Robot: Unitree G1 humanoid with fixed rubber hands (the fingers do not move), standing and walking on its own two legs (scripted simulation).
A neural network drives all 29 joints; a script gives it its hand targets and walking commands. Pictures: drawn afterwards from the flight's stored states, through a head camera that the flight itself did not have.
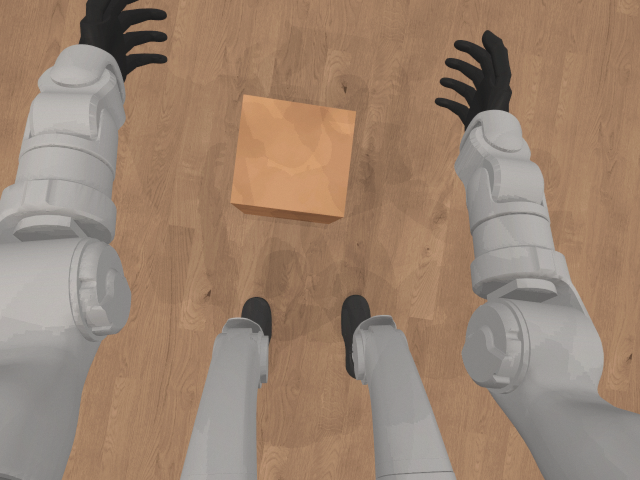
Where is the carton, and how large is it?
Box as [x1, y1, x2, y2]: [230, 94, 355, 223]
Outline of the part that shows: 243,94 230,202 244,213 323,223 329,223 342,217 345,202 355,111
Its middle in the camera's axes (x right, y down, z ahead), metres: -0.06 -0.16 +0.84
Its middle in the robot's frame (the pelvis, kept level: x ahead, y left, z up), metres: +0.52 +0.01 -0.53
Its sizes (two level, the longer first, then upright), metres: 0.210 0.200 0.250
